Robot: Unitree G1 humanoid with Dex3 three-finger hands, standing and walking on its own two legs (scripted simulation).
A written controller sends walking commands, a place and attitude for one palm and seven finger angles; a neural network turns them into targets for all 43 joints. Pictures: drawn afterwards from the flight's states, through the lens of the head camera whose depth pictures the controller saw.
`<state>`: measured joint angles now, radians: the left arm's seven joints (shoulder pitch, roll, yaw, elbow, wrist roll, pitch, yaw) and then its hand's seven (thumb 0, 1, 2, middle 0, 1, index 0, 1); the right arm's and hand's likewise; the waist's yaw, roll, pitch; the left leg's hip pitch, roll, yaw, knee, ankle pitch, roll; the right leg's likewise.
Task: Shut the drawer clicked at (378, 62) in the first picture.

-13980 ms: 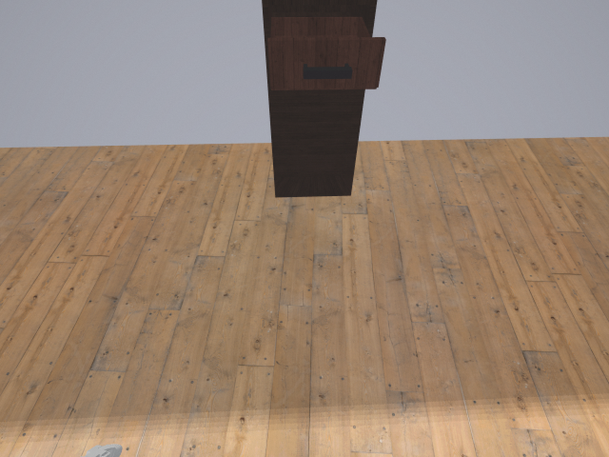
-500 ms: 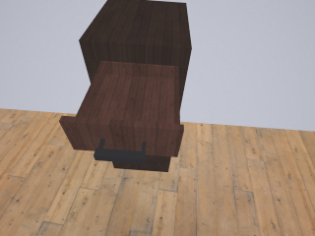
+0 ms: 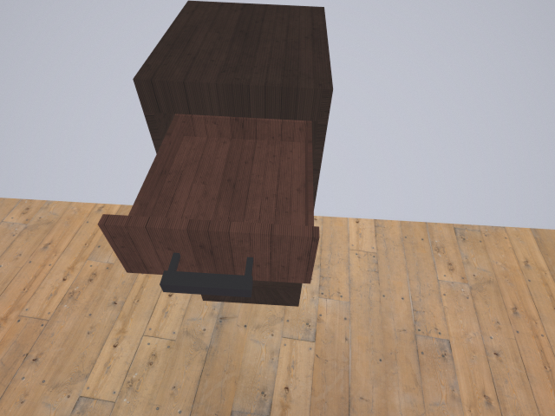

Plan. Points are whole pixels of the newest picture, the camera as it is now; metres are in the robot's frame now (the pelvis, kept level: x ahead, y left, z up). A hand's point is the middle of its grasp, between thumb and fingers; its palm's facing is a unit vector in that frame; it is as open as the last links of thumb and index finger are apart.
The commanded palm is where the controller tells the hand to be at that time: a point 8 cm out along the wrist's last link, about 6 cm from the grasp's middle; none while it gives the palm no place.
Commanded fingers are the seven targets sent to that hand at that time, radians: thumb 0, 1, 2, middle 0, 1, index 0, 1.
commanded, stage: look again from close up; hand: left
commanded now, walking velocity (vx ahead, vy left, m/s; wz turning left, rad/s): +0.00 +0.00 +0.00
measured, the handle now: (210, 272) +0.32 +0.13 +0.01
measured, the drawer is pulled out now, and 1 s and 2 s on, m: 0.29 0.29 0.29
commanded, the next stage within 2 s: raise the hand and make a fist in 0.26 s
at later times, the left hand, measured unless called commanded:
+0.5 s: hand out of the picture +0.08 +0.18 -0.10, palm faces +0.20 -0.95 -0.25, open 7.0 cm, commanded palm +0.09 +0.19 -0.06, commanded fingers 0.00 0.90 0.90 -0.36 -0.47 -0.36 -0.47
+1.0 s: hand out of the picture +0.13 +0.11 +0.00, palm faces +0.02 -1.00 -0.05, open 4.8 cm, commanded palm +0.10 +0.17 +0.00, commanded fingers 0.00 0.90 0.90 -0.86 -1.01 -0.86 -1.01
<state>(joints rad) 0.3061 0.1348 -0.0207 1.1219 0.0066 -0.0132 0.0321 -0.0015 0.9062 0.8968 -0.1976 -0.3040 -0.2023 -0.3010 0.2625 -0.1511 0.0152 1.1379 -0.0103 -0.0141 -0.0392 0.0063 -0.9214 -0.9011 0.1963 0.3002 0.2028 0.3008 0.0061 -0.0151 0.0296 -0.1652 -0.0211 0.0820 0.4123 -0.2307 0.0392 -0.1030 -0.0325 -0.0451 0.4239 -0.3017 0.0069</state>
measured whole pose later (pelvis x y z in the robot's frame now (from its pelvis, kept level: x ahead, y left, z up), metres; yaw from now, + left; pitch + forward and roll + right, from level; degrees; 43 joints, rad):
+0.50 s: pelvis -0.01 -0.01 -0.01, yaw +2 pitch +0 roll +1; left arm 0.54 0.21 -0.02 0.31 -0.12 0.00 0.13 0.06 0.99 0.90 -0.23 -0.33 -0.23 -0.33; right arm 0.36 -0.21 0.00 0.90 0.04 -0.22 -0.06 0.02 -0.93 -0.90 0.20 0.30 0.21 0.30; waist -0.01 0.01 0.00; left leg -0.27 -0.02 0.06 0.53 -0.26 0.03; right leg -0.21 -0.04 -0.07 0.56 -0.36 -0.01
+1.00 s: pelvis -0.05 -0.04 -0.08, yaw +3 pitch +9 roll -1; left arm 0.51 0.19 0.01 -0.15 -0.21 -0.44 -0.19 0.02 0.90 0.90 -0.67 -0.81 -0.67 -0.81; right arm 0.18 -0.21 0.03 0.49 0.02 -0.19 -0.04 0.01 -0.90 -0.90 0.20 0.30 0.20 0.30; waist 0.04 0.04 -0.11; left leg -0.79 0.04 -0.03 1.07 -0.43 -0.02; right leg -0.68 0.01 -0.15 1.05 -0.54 -0.07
